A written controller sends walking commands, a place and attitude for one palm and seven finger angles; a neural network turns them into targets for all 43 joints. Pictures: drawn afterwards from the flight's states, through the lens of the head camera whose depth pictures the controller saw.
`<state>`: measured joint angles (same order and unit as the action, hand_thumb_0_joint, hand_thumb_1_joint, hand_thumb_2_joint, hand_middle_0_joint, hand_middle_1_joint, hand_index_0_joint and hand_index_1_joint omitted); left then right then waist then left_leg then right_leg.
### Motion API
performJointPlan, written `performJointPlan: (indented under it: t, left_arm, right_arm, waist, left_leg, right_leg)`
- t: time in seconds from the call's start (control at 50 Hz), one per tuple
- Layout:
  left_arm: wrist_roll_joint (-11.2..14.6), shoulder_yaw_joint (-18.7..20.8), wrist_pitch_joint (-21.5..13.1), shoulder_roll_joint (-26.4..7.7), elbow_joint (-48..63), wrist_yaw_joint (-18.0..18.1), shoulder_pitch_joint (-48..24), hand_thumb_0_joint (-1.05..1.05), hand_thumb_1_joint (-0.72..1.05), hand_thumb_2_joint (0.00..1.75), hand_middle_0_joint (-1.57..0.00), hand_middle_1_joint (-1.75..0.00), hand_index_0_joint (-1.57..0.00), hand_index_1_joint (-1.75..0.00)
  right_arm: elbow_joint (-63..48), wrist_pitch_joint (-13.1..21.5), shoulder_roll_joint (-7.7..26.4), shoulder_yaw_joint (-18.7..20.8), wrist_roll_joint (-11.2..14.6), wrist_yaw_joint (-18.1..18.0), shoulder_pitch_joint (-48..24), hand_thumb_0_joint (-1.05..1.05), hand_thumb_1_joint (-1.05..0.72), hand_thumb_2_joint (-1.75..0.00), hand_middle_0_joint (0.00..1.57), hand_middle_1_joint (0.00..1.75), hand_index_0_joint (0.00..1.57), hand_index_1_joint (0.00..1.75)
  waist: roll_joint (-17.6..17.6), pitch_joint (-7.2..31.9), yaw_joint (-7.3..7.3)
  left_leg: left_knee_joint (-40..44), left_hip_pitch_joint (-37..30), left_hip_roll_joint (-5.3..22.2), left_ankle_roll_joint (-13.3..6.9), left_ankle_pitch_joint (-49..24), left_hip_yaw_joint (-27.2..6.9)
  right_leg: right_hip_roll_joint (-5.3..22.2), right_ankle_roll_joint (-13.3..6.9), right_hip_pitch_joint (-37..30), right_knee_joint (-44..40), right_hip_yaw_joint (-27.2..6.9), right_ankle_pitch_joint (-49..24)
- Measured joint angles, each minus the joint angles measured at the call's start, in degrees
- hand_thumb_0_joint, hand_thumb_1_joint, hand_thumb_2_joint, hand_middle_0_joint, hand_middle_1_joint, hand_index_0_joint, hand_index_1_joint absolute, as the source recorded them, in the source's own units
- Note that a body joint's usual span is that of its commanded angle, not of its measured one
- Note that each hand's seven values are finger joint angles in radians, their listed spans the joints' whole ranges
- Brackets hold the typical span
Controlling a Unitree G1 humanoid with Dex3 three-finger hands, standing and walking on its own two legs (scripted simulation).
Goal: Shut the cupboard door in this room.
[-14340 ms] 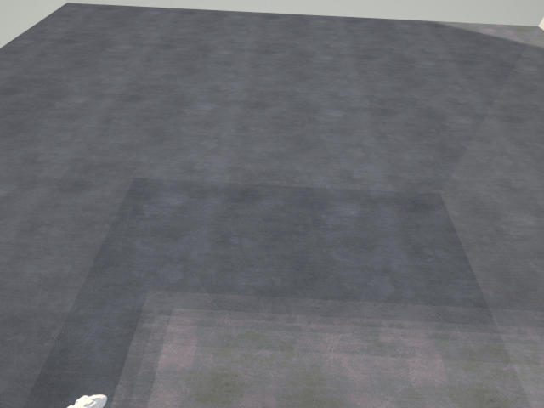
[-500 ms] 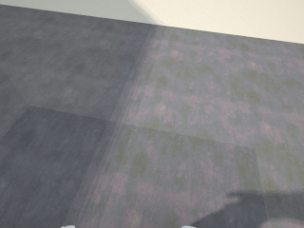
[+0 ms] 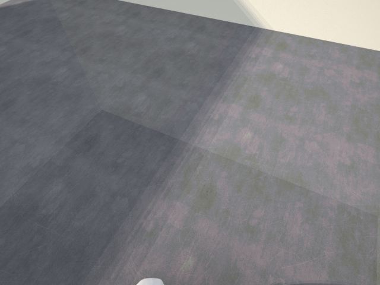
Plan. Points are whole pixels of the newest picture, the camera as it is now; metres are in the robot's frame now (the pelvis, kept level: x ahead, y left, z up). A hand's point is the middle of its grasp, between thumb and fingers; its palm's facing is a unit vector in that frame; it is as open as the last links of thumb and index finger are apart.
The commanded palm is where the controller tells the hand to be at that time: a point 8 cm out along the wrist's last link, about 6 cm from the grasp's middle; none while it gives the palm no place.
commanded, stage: turn or walk to find it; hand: left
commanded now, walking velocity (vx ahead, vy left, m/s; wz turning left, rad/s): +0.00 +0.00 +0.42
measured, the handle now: out of the picture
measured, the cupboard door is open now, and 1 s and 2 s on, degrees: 85 85 85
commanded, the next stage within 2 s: none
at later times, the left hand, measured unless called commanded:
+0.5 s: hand out of the picture +0.04 +0.24 -0.16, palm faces +0.21 -0.94 -0.26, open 7.4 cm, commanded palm none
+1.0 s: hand out of the picture -0.09 +0.19 -0.17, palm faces +0.44 -0.86 -0.25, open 7.4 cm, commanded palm none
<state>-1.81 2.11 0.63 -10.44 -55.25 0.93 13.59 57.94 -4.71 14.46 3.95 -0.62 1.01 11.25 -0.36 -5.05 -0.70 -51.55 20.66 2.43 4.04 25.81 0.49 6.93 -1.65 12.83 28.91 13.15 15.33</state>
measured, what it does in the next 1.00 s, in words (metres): steps on the spot, turning left: left foot, then right foot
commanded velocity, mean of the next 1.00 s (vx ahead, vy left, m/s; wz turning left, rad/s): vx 0.00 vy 0.00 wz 0.42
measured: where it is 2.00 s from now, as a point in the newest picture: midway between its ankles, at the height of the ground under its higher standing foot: outside the picture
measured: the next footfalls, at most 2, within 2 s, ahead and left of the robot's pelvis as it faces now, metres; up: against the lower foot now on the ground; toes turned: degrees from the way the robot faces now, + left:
left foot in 0.12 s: +0.01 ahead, +0.15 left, +0.00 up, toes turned +8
right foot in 0.54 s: +0.05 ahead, -0.09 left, +0.00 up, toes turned +8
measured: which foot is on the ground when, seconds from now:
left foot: up 0.00-0.10, down 0.12-0.56, up 0.58-1.00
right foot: down 0.00-0.12, up 0.14-0.52, down 0.54-1.00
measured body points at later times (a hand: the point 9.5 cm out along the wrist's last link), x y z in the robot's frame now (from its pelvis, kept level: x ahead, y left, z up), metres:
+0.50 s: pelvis -0.01 +0.02 -0.01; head +0.02 +0.01 +0.44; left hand +0.03 +0.28 -0.14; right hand +0.11 -0.21 -0.16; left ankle -0.03 +0.14 -0.74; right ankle +0.01 -0.10 -0.72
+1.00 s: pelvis -0.03 +0.00 -0.01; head +0.01 +0.01 +0.44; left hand -0.11 +0.24 -0.15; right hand +0.14 -0.21 -0.16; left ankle -0.12 +0.11 -0.71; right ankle +0.01 -0.10 -0.74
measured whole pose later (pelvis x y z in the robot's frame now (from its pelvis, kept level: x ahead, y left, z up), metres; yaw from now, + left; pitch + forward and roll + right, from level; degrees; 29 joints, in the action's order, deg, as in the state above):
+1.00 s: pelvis -0.03 +0.00 -0.01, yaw +25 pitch +0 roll +1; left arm -1.9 2.7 1.0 -11.6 -56.1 0.9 13.9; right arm 57.2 -3.9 13.5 3.3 -0.3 0.9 9.1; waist 0.7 -5.4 -1.5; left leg -42.7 17.2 2.3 3.3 24.9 3.0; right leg 8.2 -0.6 13.9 31.4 15.1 16.6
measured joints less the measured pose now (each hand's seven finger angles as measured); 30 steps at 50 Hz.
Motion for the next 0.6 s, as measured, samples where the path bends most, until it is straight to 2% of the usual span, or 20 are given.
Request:
performJointPlan:
  t: [0.06,0.1,0.12,0.14,0.18,0.22,0.28,0.36,0.44,0.5,0.54,0.56,0.6]
  left_arm:
    - [-0.08,0.54,0.35,-1.33,-0.9,-0.02,0.71,0.0,0.9,0.9,-0.2,-0.3,-0.2,-0.3]
    - [0.18,0.94,0.71,-2.29,-1.48,-0.03,1.31,0.0,0.9,0.9,-0.2,-0.3,-0.2,-0.3]
    - [0.42,1.18,1.05,-2.76,-1.54,-0.07,1.77,0.01,0.9,0.9,-0.2,-0.3,-0.2,-0.3]
    - [0.59,1.45,1.62,-3.54,-1.8,-0.04,1.75,0.01,0.9,0.9,-0.2,-0.3,-0.2,-0.3]
    - [0.58,1.69,3.1,-4.57,-2.45,0.16,1.51,0.01,0.9,0.9,-0.2,-0.3,-0.2,-0.3]
    - [0.61,1.84,3.79,-4.94,-2.88,-0.01,0.84,0.01,0.9,0.9,-0.2,-0.3,-0.2,-0.3]
    - [0.69,1.73,3.39,-4.9,-2.24,-0.41,-0.39,0.01,0.91,0.9,-0.2,-0.3,-0.2,-0.3]
    - [0.83,1.4,2.85,-4.18,-0.65,-0.47,-2.17,0.01,0.91,0.9,-0.2,-0.3,-0.2,-0.3]
    - [0.95,1.05,2.65,-3.12,0.72,-0.36,-4.05,0.01,0.9,0.9,-0.2,-0.3,-0.2,-0.3]
    - [1.13,0.66,2.11,-2.25,1.75,-0.35,-5.21,0.01,0.9,0.9,-0.2,-0.3,-0.2,-0.3]
    - [1.16,0.36,1.22,-1.86,2.56,-0.39,-5.34,0.01,0.9,0.9,-0.2,-0.3,-0.2,-0.3]
    - [0.93,0.25,0.61,-1.21,2.63,-0.26,-5.47,0.01,0.9,0.9,-0.2,-0.3,-0.2,-0.3]
    - [0.61,-0.23,-0.09,-0.15,3.03,-0.2,-5.32,0.0,0.9,0.9,-0.2,-0.3,-0.2,-0.3]
  right_arm:
    - [-0.77,0.77,-0.55,-0.63,0.3,-0.11,-1.79,0.01,-0.91,-0.9,0.2,0.3,0.2,0.3]
    - [-1.62,1.6,-0.78,-0.99,0.35,-0.06,-2.66,0.01,-0.91,-0.9,0.2,0.3,0.2,0.3]
    - [-2.12,2.19,-0.79,-1.07,0.24,0.02,-2.93,0.0,-0.91,-0.9,0.2,0.3,0.2,0.3]
    - [-2.33,2.57,-1.38,-1.12,0.1,-0.01,-3.56,0.0,-0.91,-0.9,0.2,0.3,0.2,0.3]
    - [-2.87,3.05,-2.37,-1.51,-0.11,-0.14,-4.16,0.0,-0.91,-0.9,0.2,0.3,0.2,0.3]
    - [-3.23,3.22,-2.96,-1.86,-0.24,-0.55,-4.2,0.0,-0.91,-0.9,0.2,0.3,0.2,0.3]
    - [-3.25,3.37,-3.39,-2.25,-0.22,-0.85,-4.11,0.0,-0.91,-0.89,0.2,0.3,0.2,0.3]
    - [-3.26,3.39,-3.64,-2.2,-0.2,-0.8,-3.55,0.0,-0.91,-0.89,0.2,0.3,0.21,0.3]
    - [-3.32,3.05,-3.6,-1.73,-0.42,-0.67,-2.56,0.0,-0.91,-0.89,0.21,0.3,0.21,0.3]
    - [-3.15,2.59,-3.2,-1.3,-0.55,-0.63,-1.58,0.0,-0.9,-0.89,0.21,0.3,0.21,0.3]
    - [-2.98,2.28,-2.84,-0.92,-0.37,-0.6,-0.62,0.0,-0.9,-0.89,0.21,0.3,0.21,0.3]
    - [-2.79,2.12,-2.25,-0.63,-0.14,-0.56,-0.35,0.0,-0.9,-0.89,0.21,0.3,0.21,0.3]
    - [-2.4,1.39,-1.43,0.04,-0.07,-0.64,0.22,0.0,-0.91,-0.89,0.2,0.3,0.21,0.3]
  waist:
    - [0.91,-0.24,-0.79]
    - [1.28,0.01,-0.93]
    - [1.29,0.44,-0.96]
    - [2.44,0.23,-1.33]
    - [3.46,0.31,-1.66]
    - [3.31,0.7,-1.46]
    - [2.82,0.89,-1.3]
    - [2.13,1.0,-0.86]
    - [1.2,0.95,0.27]
    - [0.18,0.95,1.25]
    - [-0.26,1.28,1.51]
    - [-1.54,1.11,1.58]
    - [-2.88,0.72,2.09]
  left_leg:
    - [8.22,-3.3,-0.33,-0.59,-0.38,1.98]
    - [16.49,-6.57,-0.55,-1.22,-5.54,3.36]
    - [19.68,-7.6,-0.51,-2.38,-9.17,3.27]
    - [18.81,-7.26,-1.16,-3.48,-9.1,3.56]
    - [17.76,-7.19,-1.67,-4.83,-7.07,3.56]
    - [19.25,-7.8,-1.84,-5.26,-7.16,2.69]
    - [22.43,-8.81,-2.29,-5.36,-9.38,1.29]
    - [24.63,-9.17,-3.02,-5.44,-11.13,-0.3]
    - [24.44,-8.35,-3.56,-4.88,-11.57,-1.81]
    - [22.95,-6.9,-3.87,-4.01,-11.3,-3.22]
    - [20.71,-5.31,-4.33,-3.12,-10.46,-4.05]
    - [18.57,-4.2,-3.89,-2.95,-9.64,-4.79]
    - [9.17,-0.7,-4.37,-2.77,-1.54,-5.25]
  right_leg:
    - [1.03,0.84,0.87,1.9,1.32,0.68]
    - [1.77,1.77,1.82,4.51,2.34,1.84]
    - [2.12,2.33,2.91,6.83,2.68,2.84]
    - [2.55,3.32,4.39,10.46,1.11,6.89]
    - [1.31,4.49,7.69,19.15,-3.36,13.19]
    - [-0.08,5.17,10.34,26.08,-6.17,13.01]
    - [-1.04,5.95,12.27,29.88,-8.53,10.26]
    - [-1.64,6.64,12.19,27.98,-10.31,9.22]
    - [-2.47,6.61,10.22,22.38,-10.82,9.94]
    - [-3.6,6.19,6.96,14.42,-10.5,8.78]
    - [-4.08,5.85,3.3,5.67,-9.83,3.46]
    - [-4.75,4.42,2.77,4.36,-8.97,2.01]
    - [-4.7,1.04,2.7,5.34,-7.18,2.49]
